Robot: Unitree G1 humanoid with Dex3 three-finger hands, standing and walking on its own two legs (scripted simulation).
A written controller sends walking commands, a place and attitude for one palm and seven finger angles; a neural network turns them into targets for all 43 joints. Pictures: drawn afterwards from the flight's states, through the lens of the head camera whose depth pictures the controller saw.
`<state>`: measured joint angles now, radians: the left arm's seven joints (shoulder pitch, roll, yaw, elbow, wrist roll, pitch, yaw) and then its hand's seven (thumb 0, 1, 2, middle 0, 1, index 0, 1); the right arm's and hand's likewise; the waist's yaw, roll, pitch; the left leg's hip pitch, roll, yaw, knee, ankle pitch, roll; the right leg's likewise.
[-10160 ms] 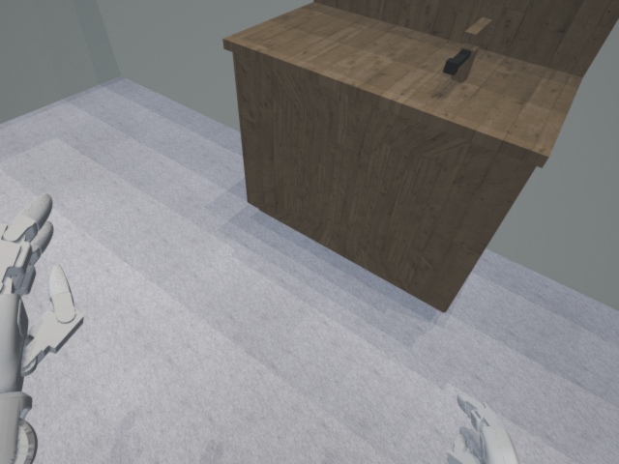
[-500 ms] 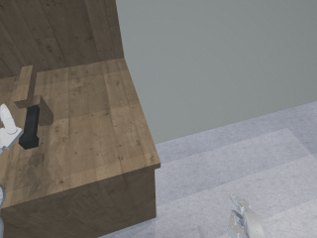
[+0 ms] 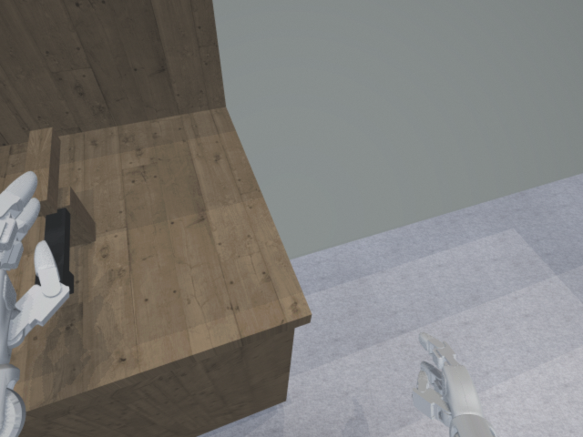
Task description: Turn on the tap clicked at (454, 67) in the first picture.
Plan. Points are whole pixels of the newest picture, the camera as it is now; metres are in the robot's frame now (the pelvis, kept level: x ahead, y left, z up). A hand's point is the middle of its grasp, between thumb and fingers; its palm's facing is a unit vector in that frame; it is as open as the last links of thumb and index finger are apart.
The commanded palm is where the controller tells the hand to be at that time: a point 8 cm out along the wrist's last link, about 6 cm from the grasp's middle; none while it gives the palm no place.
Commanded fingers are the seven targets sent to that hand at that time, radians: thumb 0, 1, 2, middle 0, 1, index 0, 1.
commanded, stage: come to a stop and stand still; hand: left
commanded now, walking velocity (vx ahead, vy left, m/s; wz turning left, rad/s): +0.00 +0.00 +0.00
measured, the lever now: (55, 282) +0.25 +0.30 +0.09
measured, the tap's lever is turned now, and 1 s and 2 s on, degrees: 0 0 0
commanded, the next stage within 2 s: look again from close up in 0.36 s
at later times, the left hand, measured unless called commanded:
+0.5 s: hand (32, 306) +0.20 +0.27 +0.15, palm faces +0.40 -0.84 -0.37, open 7.4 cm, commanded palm +0.14 +0.30 +0.17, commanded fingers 0.00 0.90 0.90 -0.20 -0.30 -0.20 -0.30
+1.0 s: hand out of the picture +0.22 +0.29 +0.19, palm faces +0.50 -0.83 -0.25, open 7.4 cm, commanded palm +0.14 +0.29 +0.17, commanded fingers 0.00 0.90 0.90 -0.20 -0.30 -0.20 -0.30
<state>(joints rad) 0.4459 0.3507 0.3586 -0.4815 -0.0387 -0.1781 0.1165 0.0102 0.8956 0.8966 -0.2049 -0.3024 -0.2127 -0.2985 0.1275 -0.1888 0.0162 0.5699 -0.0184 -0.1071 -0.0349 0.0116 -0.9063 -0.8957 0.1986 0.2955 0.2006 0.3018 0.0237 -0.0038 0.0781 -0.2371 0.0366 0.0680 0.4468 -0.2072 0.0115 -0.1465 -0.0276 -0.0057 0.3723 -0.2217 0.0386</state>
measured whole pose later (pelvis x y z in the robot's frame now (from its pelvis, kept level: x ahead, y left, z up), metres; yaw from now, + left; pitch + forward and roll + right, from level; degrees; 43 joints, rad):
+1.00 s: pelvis -0.02 +0.00 +0.00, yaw +3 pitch -2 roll +0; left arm 0.07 0.39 0.40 -0.28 -0.11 -0.01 0.04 0.01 0.89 0.90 -0.20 -0.30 -0.21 -0.30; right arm 0.18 -0.20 0.03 0.65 -0.01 -0.11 -0.01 0.01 -0.90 -0.90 0.20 0.30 0.20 0.30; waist 0.07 -0.02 0.03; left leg -0.23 0.00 0.03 0.44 -0.17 0.01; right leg -0.16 -0.04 -0.01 0.45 -0.25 0.02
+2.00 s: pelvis +0.01 -0.04 -0.02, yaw +5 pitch +1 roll +1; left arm 0.47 0.27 0.28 -0.48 -0.17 -0.01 0.13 0.01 0.90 0.90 -0.20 -0.30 -0.21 -0.30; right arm 0.19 -0.21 0.00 0.66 0.02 -0.22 -0.08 0.01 -0.91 -0.90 0.20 0.30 0.20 0.30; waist 0.08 0.03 -0.06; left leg -0.36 0.03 -0.02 0.65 -0.30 -0.04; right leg -0.28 -0.02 -0.06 0.68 -0.41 -0.02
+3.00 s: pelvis +0.02 -0.05 -0.02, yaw +6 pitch +0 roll +0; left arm 0.51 0.20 0.22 -0.54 -0.21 0.14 0.20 0.01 0.90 0.90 -0.20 -0.30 -0.21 -0.30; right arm 0.19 -0.23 0.03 0.66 0.02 -0.23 -0.09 0.01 -0.90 -0.90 0.20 0.30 0.20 0.30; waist 0.09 0.04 -0.07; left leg -0.34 0.03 -0.05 0.64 -0.31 -0.05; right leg -0.24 -0.01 -0.08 0.65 -0.42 -0.03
